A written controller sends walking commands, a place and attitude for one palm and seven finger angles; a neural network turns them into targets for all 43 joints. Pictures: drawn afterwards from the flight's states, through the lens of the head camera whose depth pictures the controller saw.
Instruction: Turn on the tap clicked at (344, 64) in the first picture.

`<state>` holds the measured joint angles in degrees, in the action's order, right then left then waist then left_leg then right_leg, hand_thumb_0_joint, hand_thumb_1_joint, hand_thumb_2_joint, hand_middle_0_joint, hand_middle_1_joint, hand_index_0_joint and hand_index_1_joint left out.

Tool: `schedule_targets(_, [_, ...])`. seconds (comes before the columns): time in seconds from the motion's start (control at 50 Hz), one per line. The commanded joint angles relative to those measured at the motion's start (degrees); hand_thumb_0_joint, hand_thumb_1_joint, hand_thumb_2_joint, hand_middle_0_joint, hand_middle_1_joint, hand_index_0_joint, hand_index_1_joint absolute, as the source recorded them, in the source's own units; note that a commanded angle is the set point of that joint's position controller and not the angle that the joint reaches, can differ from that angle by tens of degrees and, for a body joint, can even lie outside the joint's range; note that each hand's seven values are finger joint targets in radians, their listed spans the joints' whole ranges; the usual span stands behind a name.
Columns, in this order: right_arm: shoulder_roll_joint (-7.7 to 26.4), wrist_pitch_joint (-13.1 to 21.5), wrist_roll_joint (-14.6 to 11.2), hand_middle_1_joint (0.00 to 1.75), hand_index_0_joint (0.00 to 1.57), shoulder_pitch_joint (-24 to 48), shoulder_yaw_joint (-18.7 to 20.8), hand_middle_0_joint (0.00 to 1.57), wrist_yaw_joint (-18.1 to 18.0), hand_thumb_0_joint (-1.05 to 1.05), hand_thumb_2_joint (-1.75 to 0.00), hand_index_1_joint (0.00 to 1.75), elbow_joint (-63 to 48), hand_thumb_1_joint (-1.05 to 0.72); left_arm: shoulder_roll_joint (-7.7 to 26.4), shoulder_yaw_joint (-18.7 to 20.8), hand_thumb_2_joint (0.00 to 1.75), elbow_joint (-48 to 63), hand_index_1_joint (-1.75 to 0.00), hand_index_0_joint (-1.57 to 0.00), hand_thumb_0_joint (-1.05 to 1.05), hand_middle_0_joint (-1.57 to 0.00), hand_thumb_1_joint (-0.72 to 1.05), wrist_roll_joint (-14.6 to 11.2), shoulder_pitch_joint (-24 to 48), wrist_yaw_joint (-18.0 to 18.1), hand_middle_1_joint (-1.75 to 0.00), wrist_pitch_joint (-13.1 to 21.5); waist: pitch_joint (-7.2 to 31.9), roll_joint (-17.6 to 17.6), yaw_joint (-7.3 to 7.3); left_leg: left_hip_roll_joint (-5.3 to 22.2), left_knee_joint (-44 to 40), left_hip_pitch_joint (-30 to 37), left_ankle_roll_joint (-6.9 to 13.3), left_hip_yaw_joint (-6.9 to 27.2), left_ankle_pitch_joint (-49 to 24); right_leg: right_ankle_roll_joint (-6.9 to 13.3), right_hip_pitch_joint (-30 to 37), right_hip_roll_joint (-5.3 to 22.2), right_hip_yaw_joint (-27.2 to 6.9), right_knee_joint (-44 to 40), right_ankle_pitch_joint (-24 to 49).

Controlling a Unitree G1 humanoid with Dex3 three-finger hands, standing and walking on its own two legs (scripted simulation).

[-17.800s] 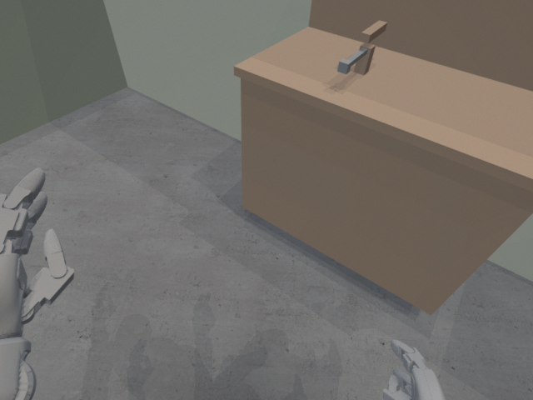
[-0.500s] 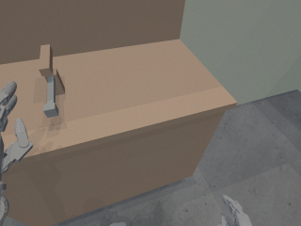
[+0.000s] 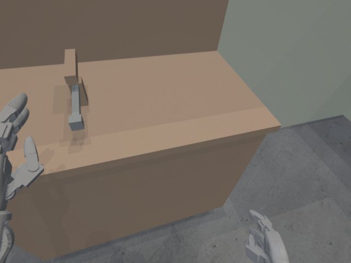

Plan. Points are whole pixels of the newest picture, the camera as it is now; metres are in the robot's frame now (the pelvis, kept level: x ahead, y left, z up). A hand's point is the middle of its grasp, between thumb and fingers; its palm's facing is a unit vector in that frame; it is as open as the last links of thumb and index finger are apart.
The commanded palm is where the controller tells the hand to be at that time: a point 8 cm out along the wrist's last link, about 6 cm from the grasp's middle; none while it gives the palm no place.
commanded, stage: come to a stop and stand still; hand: left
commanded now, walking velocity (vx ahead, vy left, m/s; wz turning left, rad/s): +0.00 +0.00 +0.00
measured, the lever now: (76, 122) +0.38 +0.28 +0.09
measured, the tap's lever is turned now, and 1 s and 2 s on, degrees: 0 0 0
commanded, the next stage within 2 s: look again from close up in 0.04 s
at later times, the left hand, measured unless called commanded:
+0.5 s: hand (56, 152) +0.25 +0.24 +0.17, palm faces +0.39 -0.86 -0.33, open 7.4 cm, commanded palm +0.19 +0.28 +0.18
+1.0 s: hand (62, 162) +0.23 +0.23 +0.16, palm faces +0.32 -0.87 -0.36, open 7.4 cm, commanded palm +0.18 +0.28 +0.18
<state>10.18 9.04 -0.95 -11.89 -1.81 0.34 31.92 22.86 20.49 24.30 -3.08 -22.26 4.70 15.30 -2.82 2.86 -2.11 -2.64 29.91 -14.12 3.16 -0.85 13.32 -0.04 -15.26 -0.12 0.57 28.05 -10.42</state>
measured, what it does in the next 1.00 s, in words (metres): stands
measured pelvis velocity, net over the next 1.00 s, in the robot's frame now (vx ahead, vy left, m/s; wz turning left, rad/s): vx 0.02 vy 0.00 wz -0.01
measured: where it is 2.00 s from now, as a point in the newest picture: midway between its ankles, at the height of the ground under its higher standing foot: outside the picture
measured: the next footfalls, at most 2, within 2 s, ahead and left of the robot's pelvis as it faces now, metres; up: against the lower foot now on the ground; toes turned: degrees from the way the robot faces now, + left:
none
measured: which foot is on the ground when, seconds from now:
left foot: down 0.00-1.00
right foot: down 0.00-1.00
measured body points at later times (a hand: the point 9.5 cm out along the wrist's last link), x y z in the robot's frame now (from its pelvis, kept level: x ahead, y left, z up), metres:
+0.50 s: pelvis +0.03 -0.01 +0.01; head +0.03 +0.01 +0.46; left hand +0.22 +0.29 +0.19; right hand +0.20 -0.23 -0.06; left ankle +0.03 +0.08 -0.73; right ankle +0.06 -0.12 -0.73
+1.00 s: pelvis +0.02 +0.00 +0.01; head +0.02 +0.01 +0.45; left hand +0.21 +0.27 +0.18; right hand +0.19 -0.22 -0.07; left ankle +0.03 +0.08 -0.73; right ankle +0.06 -0.12 -0.73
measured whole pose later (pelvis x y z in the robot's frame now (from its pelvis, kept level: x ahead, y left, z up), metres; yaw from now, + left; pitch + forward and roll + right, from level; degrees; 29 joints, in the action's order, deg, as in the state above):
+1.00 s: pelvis +0.02 +0.00 +0.01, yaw -1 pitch -1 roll -1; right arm 11.3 8.9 -0.9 -12.9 -1.5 -0.4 32.7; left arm 20.0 17.2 23.2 -2.6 -25.0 4.5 14.2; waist -1.6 0.4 -1.2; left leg -2.2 26.8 -12.3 2.8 -1.1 13.2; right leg 0.1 -13.6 -1.0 -0.5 24.8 -10.0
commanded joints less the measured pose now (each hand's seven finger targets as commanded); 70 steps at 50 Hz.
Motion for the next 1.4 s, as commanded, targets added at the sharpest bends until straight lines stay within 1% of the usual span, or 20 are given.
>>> schedule_targets(0.0, [8.0,3.1,-0.2,0.30,0.20,4.6,2.8,0.20,-1.6,0.00,-0.90,0.30,-8.3,-0.90,6.6,4.5,0.90,10.4,-0.30,-0.20,0.00,-0.20,0.90,0.1,12.0,1.5,-0.30,3.3,4.9,-9.1,0.31,8.6,-15.2,-9.4,0.1,9.7,18.3,1.0,8.6,2.2,-3.4,-2.7,-7.8])
schedule_targets(0.06, [8.1,3.7,-0.2,0.30,0.20,4.1,2.7,0.20,-1.5,0.00,-0.90,0.30,-7.9,-0.90,4.1,0.9,0.90,10.3,-0.30,-0.20,0.00,-0.20,0.90,1.1,13.8,1.9,-0.30,2.7,4.4,-8.4,0.33,7.7,-14.7,-8.3,-0.2,8.9,18.3,0.9,7.9,2.0,-4.1,-4.4,-8.3])
schedule_targets(0.2, [7.8,3.1,0.4,0.30,0.20,4.5,2.2,0.20,-1.7,0.00,-0.90,0.30,-7.2,-0.90,5.2,2.5,0.90,9.1,-0.30,-0.20,0.00,-0.20,0.90,1.6,12.3,2.4,-0.30,1.5,4.2,-5.9,0.50,5.5,-12.7,-5.2,-1.5,7.1,11.9,1.2,6.8,2.4,-5.0,-9.8,-8.8])
schedule_targets(0.28, [7.8,2.7,0.6,0.30,0.20,5.0,2.3,0.20,-1.7,0.00,-0.90,0.30,-7.4,-0.90,7.3,5.3,0.90,10.3,-0.30,-0.20,0.00,-0.20,0.90,1.1,8.3,2.2,-0.30,1.2,6.5,-5.8,0.27,4.9,-11.3,-2.2,-2.2,5.9,3.0,1.3,8.5,2.2,-4.5,-10.1,-2.6])
schedule_targets(0.38, [7.8,2.1,0.5,0.30,0.20,5.2,2.4,0.20,-1.8,0.00,-0.90,0.30,-7.8,-0.90,6.9,5.6,0.90,11.3,-0.30,-0.20,0.00,-0.20,0.90,0.4,3.7,2.0,-0.30,0.7,8.8,-6.7,0.27,5.0,-9.7,1.1,-2.8,4.9,-7.7,1.2,10.7,2.1,-3.0,-8.1,7.8])
schedule_targets(0.52, [8.5,0.8,0.2,0.30,0.20,5.0,2.9,0.20,-2.2,0.00,-0.90,0.30,-8.2,-0.90,6.0,4.7,0.90,13.5,-0.30,-0.20,0.00,-0.20,0.90,0.1,2.8,2.1,-0.30,-0.2,10.3,-6.9,0.58,5.3,-8.0,3.7,-3.6,4.6,-17.4,1.2,11.8,2.2,-2.5,-6.3,15.4])
schedule_targets(0.68, [8.4,-0.2,0.3,0.30,0.20,5.7,2.8,0.20,-2.8,0.00,-0.90,0.30,-8.4,-0.90,6.9,5.2,0.90,13.4,-0.30,-0.20,0.00,-0.20,0.90,0.1,3.2,2.5,-0.30,-1.3,9.0,-6.6,0.32,5.4,-10.0,3.3,-3.4,4.5,-11.3,0.8,10.8,1.9,-2.6,-7.7,10.4])
schedule_targets(0.7, [10.5,2.7,3.6,0.30,0.20,-2.5,2.9,0.20,-2.2,0.00,-0.90,0.30,-7.3,-0.90,53.4,36.8,0.90,30.8,-0.30,-0.20,0.00,-0.20,0.90,10.6,64.7,2.5,-0.30,5.8,-0.2,-1.4,0.85,7.6,-3.3,-7.0,-0.4,3.8,-15.7,-1.7,3.5,3.1,-3.9,-9.2,8.5])
schedule_targets(0.72, [3.2,2.9,0.7,0.30,0.20,4.3,0.6,0.20,-2.1,0.00,-0.90,0.30,-4.2,-0.90,16.2,14.2,0.90,-6.6,-0.30,-0.20,0.00,-0.20,0.90,4.0,29.4,-0.1,-0.30,3.1,11.9,-0.4,0.56,4.7,-6.0,3.6,-0.8,5.0,-17.1,3.0,3.6,5.7,-4.1,-6.9,7.4])
schedule_targets(0.74, [8.3,4.0,0.7,0.30,0.20,2.0,4.4,0.20,-2.1,0.00,-0.90,0.30,-6.9,-0.90,8.1,7.7,0.90,-7.5,-0.30,-0.20,0.00,-0.20,0.90,1.8,13.0,-0.9,-0.30,2.3,10.5,-6.8,-1.41,5.3,-4.5,6.4,-2.5,3.9,-16.1,3.2,5.9,4.9,-11.3,-8.3,13.5])
schedule_targets(0.76, [8.7,3.6,0.4,0.30,0.20,1.1,4.4,0.20,-1.1,0.00,-0.90,0.30,-7.1,-0.90,5.9,3.6,0.90,2.6,-0.30,-0.20,0.00,-0.20,0.90,0.4,10.9,-1.1,-0.30,3.1,12.7,-10.8,-0.08,5.3,-6.1,4.7,-2.5,4.6,-15.3,2.9,10.3,5.5,-9.0,-6.4,13.2])
schedule_targets(0.78, [7.8,3.9,-0.5,0.30,0.20,3.1,4.1,0.20,-0.2,0.00,-0.90,0.30,-7.3,-0.90,-0.5,-1.2,0.90,3.6,-0.30,-0.20,0.00,-0.20,0.90,-0.7,4.3,-1.1,-0.30,2.9,13.6,-14.1,0.05,6.3,-7.1,6.4,-2.5,3.9,-17.2,2.8,10.7,4.6,-6.3,-4.0,12.3])
schedule_targets(0.8, [9.1,3.8,-0.1,0.30,0.20,2.8,4.4,0.20,0.4,0.00,-0.90,0.30,-7.9,-0.90,2.3,-0.6,0.90,8.3,-0.30,-0.20,0.00,-0.20,0.90,-0.2,3.8,-0.6,-0.30,2.6,13.0,-12.4,-0.35,7.2,-7.9,4.1,-2.4,4.8,-16.1,2.1,10.7,3.9,-5.6,-3.5,10.1])
schedule_targets(0.86, [9.0,3.2,0.0,0.30,0.20,3.5,4.1,0.20,0.1,0.00,-0.90,0.30,-8.2,-0.90,6.2,3.0,0.90,9.8,-0.30,-0.20,0.00,-0.20,0.90,0.0,0.1,1.0,-0.30,2.0,10.0,-0.9,-0.65,6.8,-9.4,-1.6,-2.1,5.6,-6.5,1.2,10.9,3.3,-5.1,-5.1,4.6])
schedule_targets(0.88, [8.9,3.0,-0.3,0.30,0.20,4.8,3.9,0.20,-0.3,0.00,-0.90,0.30,-8.1,-0.90,8.7,6.0,0.90,9.7,-0.30,-0.20,0.00,-0.20,0.90,-0.2,-0.5,1.7,-0.30,1.7,9.1,-1.6,-0.51,6.8,-9.9,-1.1,-2.0,5.0,-4.0,1.0,9.8,3.0,-4.7,-5.5,3.5])
schedule_targets(0.92, [8.6,2.7,0.0,0.30,0.20,4.9,3.5,0.20,-1.5,0.00,-0.90,0.30,-8.7,-0.90,9.2,7.6,0.90,9.0,-0.30,-0.20,0.00,-0.20,0.90,-0.3,2.8,1.9,-0.30,2.0,7.3,1.0,-0.17,6.2,-10.6,-4.0,-1.7,6.1,1.1,0.9,9.2,3.3,-4.8,-6.8,-0.9])
schedule_targets(0.98, [8.5,2.9,0.0,0.30,0.20,6.2,3.2,0.20,-2.8,0.00,-0.90,0.30,-8.6,-0.90,12.1,9.7,0.90,12.6,-0.30,-0.20,0.00,-0.20,0.90,0.0,9.1,2.0,-0.30,2.8,5.3,-3.7,0.30,5.6,-10.6,-2.7,-1.1,6.2,5.1,1.2,6.1,3.5,-6.3,-9.0,-5.5])
schedule_targets(1.06, [8.1,4.3,0.2,0.30,0.20,5.2,3.0,0.20,-2.9,0.00,-0.90,0.30,-7.9,-0.90,7.6,5.2,0.90,12.6,-0.30,-0.20,0.00,-0.20,0.90,0.6,10.6,1.9,-0.30,3.4,6.4,-7.6,0.16,5.4,-11.0,-2.0,-0.9,5.9,5.7,1.4,7.9,3.2,-6.2,-8.7,-4.6])
schedule_targets(1.2, [8.6,4.5,0.4,0.30,0.20,4.5,3.3,0.20,-2.1,0.00,-0.90,0.30,-6.5,-0.90,4.7,2.9,0.90,10.3,-0.30,-0.20,0.00,-0.20,0.90,1.4,6.2,2.2,-0.30,2.4,7.2,-6.4,0.30,5.6,-11.2,-1.7,-2.3,5.6,-2.7,1.0,10.9,2.2,-3.3,-7.0,3.7])
schedule_targets(1.38, [8.2,2.8,0.4,0.30,0.20,5.7,3.1,0.20,-2.3,0.00,-0.90,0.30,-8.0,-0.90,7.6,6.3,0.90,13.1,-0.30,-0.20,0.00,-0.20,0.90,1.0,4.8,2.0,-0.30,1.8,7.6,-6.1,0.19,5.4,-11.0,-0.5,-2.7,4.9,-5.7,0.7,12.0,1.9,-2.7,-7.5,7.5])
